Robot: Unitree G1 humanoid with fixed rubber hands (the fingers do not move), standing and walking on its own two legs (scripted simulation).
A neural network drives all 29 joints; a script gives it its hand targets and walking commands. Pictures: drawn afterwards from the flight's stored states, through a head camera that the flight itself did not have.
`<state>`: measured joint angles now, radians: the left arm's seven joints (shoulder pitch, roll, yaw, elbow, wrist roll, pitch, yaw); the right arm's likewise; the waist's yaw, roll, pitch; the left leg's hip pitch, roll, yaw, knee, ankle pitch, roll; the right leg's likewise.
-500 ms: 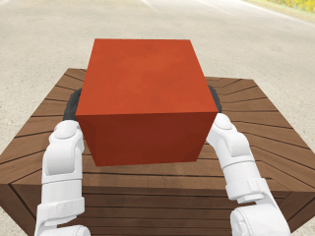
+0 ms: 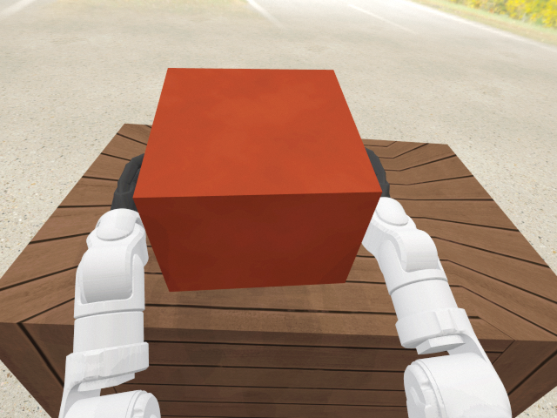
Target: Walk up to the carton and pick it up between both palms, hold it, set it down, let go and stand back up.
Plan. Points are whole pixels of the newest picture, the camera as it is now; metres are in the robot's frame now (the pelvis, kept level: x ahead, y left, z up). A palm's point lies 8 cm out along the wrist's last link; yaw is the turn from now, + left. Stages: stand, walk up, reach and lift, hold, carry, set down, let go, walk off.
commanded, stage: hold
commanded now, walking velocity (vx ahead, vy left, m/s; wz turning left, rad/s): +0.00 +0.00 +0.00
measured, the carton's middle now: (255, 174) +0.39 +0.01 +0.21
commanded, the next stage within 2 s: none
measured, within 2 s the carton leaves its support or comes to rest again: neither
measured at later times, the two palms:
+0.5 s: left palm (134, 211) +0.35 +0.17 +0.18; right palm (376, 202) +0.35 -0.16 +0.19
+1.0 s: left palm (132, 213) +0.35 +0.18 +0.18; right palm (374, 202) +0.36 -0.16 +0.19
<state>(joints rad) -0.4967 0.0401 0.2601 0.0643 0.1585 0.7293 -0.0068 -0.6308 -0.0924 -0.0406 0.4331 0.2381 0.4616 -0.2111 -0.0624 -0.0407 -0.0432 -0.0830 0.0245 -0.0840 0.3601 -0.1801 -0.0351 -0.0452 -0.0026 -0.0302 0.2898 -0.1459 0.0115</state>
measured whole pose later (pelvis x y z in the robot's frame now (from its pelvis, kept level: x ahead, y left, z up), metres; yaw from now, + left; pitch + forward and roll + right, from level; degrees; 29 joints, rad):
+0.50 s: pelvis +0.00 +0.00 +0.00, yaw +0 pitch -5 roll -1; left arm -0.52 0.03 0.26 0.12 0.17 0.71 0.00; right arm -0.65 -0.10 -0.06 0.47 0.23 0.45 -0.20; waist -0.06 -0.04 -0.05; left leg -0.09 0.02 -0.08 0.36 -0.18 -0.03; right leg -0.06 0.00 -0.02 0.30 -0.15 0.01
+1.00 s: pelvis +0.00 +0.00 +0.00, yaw +0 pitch -5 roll -1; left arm -0.49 0.04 0.25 0.08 0.15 0.72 0.00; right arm -0.62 -0.10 -0.04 0.43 0.24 0.46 -0.21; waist -0.07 -0.04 -0.05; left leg -0.10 0.02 -0.08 0.37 -0.19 -0.03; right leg -0.06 0.00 -0.02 0.30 -0.15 0.01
